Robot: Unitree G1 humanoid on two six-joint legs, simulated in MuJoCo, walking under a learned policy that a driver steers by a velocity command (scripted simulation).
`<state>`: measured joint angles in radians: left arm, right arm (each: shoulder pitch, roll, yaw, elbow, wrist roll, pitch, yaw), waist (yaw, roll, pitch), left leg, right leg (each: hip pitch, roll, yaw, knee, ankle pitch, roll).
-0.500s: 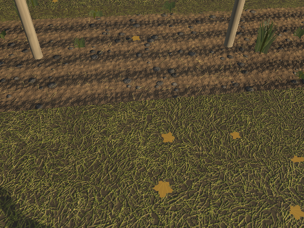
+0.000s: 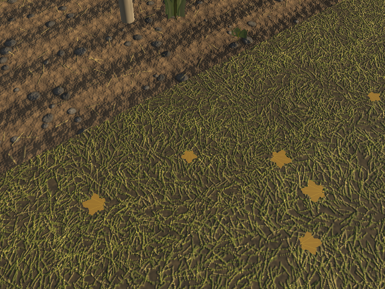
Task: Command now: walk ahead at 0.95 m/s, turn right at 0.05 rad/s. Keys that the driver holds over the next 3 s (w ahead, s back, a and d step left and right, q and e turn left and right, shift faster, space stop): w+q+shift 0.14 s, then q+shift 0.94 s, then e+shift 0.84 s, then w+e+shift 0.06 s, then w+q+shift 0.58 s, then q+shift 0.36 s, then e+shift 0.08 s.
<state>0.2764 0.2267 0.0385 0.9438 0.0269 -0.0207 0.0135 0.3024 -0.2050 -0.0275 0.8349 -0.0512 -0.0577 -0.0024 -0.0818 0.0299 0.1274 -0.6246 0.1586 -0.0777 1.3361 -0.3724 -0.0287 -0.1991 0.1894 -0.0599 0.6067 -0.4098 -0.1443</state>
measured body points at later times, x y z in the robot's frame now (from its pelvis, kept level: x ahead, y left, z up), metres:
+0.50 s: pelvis +0.39 +0.08 +0.01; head +0.41 +0.11 +0.46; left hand +0.53 +0.37 -0.06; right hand +0.51 -0.15 -0.10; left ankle +0.35 +0.10 -0.71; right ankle +0.59 -0.09 -0.62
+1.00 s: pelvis +0.59 +0.10 -0.14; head +0.61 +0.14 +0.30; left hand +0.41 +0.32 -0.27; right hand +0.93 +0.14 -0.18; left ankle +0.52 +0.22 -0.63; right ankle +0.70 +0.03 -0.88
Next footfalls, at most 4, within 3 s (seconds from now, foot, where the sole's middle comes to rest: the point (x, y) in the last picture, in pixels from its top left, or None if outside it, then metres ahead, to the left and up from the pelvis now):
0.20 left None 0.39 0.11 -0.75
0.74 right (167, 217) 0.73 0.05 -0.92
1.16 left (100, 269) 0.54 0.31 -0.92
1.70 right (147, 220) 0.73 0.13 -0.92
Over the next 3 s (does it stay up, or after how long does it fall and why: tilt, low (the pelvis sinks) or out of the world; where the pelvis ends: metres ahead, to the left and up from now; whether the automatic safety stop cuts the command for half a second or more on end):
stays up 1.15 0.56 -0.16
